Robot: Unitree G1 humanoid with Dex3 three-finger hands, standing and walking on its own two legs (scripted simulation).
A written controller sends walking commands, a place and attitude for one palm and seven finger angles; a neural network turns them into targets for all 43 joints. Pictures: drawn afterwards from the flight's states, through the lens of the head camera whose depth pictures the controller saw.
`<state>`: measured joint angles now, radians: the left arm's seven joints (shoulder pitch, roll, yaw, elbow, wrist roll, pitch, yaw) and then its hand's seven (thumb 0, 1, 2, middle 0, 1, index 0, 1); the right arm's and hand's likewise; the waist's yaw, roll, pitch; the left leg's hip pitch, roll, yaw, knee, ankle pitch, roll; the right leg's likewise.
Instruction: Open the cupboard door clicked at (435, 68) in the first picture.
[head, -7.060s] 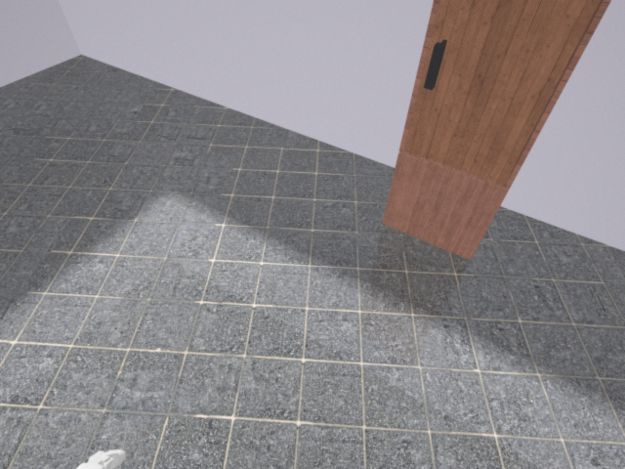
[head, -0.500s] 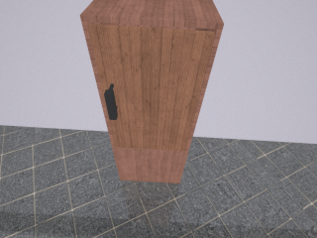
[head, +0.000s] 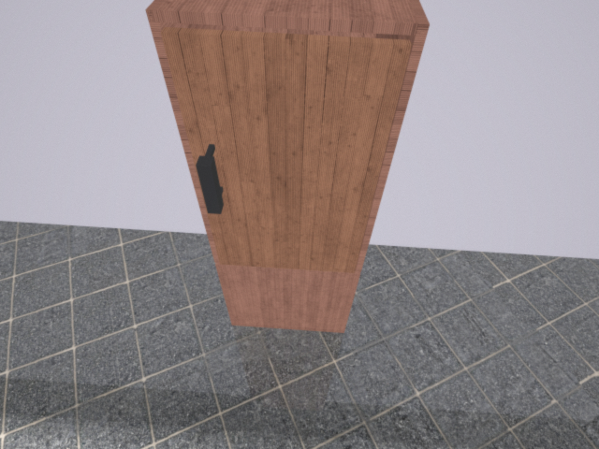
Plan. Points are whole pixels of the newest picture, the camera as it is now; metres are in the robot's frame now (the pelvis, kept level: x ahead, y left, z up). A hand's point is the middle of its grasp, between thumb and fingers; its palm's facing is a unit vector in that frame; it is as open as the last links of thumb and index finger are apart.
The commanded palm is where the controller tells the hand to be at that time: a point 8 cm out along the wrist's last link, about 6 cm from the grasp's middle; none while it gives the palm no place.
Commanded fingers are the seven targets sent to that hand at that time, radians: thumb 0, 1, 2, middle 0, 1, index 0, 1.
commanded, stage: come to a stop and stand still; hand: left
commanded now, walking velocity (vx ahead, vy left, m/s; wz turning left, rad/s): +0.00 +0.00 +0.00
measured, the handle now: (213, 178) +0.57 +0.20 +0.00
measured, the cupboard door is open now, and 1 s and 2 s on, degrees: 0 0 0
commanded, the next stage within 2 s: look again from close up in 0.38 s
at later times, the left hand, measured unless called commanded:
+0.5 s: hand out of the picture -0.05 +0.20 -0.16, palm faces +0.03 -0.97 -0.23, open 7.3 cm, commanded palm none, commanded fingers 0.00 0.90 0.90 -0.20 -0.30 -0.20 -0.30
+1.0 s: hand out of the picture +0.04 +0.18 -0.16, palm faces +0.02 -0.97 -0.23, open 7.3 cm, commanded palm none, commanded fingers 0.00 0.90 0.90 -0.20 -0.30 -0.20 -0.30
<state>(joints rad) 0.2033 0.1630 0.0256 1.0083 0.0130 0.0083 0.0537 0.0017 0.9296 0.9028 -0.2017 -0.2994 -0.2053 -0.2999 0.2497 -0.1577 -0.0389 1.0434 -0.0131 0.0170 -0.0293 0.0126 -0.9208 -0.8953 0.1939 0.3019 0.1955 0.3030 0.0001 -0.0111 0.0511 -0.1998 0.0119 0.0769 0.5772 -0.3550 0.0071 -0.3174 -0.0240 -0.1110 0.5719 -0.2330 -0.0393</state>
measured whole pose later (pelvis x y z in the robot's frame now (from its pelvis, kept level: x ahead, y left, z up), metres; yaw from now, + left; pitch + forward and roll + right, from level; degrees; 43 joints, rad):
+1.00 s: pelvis +0.03 +0.00 +0.01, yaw +0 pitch +0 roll +1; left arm 0.25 0.15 0.00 1.12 0.01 -0.02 0.04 0.01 0.93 0.90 -0.20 -0.30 -0.20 -0.30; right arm 0.31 -0.14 0.02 1.13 -0.02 -0.03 -0.03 0.00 -0.90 -0.90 0.19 0.30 0.20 0.30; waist -0.01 0.03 0.04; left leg -0.10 0.00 0.08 0.43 -0.32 0.01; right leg -0.26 0.01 -0.05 0.49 -0.23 -0.04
